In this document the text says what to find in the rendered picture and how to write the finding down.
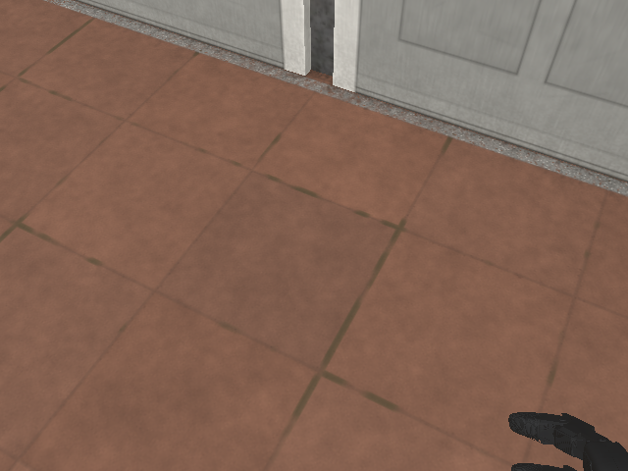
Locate right robot hand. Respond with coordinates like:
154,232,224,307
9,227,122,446
508,412,628,471

